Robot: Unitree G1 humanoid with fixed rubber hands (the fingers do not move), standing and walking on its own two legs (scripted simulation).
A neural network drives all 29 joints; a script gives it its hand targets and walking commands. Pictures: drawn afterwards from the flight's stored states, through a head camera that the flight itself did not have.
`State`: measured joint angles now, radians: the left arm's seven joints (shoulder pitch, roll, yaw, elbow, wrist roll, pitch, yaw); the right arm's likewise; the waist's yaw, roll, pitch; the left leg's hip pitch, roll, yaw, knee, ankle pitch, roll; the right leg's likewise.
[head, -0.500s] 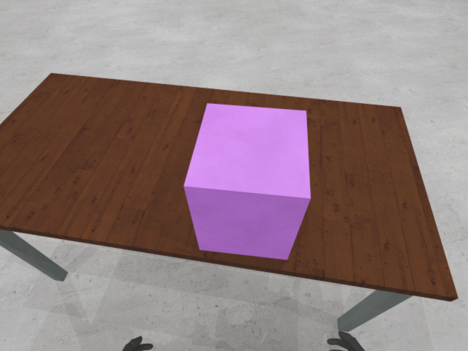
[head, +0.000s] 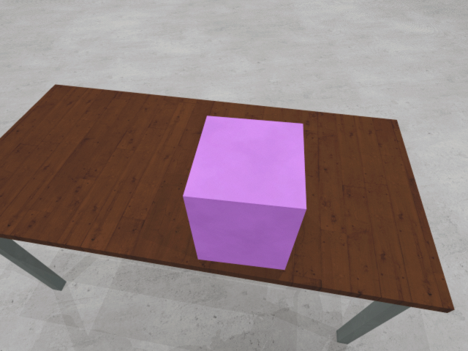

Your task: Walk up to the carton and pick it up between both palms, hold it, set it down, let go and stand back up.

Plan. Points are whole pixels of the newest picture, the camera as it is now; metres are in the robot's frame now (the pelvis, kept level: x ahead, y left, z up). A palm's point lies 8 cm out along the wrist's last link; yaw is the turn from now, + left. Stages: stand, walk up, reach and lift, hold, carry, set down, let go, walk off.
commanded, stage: stand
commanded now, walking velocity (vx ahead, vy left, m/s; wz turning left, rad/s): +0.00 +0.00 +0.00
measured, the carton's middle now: (247, 195) +0.43 -0.02 -0.03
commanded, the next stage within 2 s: none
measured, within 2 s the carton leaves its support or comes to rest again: neither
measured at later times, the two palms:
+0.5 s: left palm out of the picture -0.02 +0.20 -0.14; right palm out of the picture -0.02 -0.20 -0.14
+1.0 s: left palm out of the picture -0.03 +0.20 -0.14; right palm out of the picture -0.04 -0.20 -0.14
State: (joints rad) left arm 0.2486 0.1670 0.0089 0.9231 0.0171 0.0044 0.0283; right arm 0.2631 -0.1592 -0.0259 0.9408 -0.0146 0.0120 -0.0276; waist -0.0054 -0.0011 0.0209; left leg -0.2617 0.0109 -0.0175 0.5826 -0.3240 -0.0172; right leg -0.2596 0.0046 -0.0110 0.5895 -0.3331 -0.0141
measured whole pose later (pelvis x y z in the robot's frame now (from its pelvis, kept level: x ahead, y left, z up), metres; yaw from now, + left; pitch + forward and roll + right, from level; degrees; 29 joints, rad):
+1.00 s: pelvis -0.01 +0.00 +0.01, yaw +0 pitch -2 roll +0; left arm 0.27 0.10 0.01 1.17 0.01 0.01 0.05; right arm 0.28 -0.09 -0.01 1.18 -0.02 0.00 -0.05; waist 0.00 0.00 0.06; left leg -0.18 0.02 -0.02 0.45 -0.25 -0.02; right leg -0.18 0.01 -0.01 0.47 -0.26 -0.01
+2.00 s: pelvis +0.00 -0.01 +0.01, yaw +0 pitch -2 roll +0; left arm 0.28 0.10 0.01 1.17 0.01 -0.01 0.04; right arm 0.29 -0.09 -0.01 1.16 -0.01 -0.01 -0.05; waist 0.00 0.00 0.07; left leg -0.14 0.02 -0.02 0.43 -0.26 -0.03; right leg -0.15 0.01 -0.01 0.45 -0.27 -0.02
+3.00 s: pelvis -0.01 -0.01 +0.01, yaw +0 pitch -2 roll +0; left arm 0.31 0.09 0.00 1.15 0.01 -0.01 0.04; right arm 0.31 -0.08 0.00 1.18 -0.01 -0.01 -0.04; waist 0.00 0.01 0.06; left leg -0.16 0.04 -0.03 0.43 -0.24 -0.04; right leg -0.16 0.02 -0.02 0.43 -0.24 -0.03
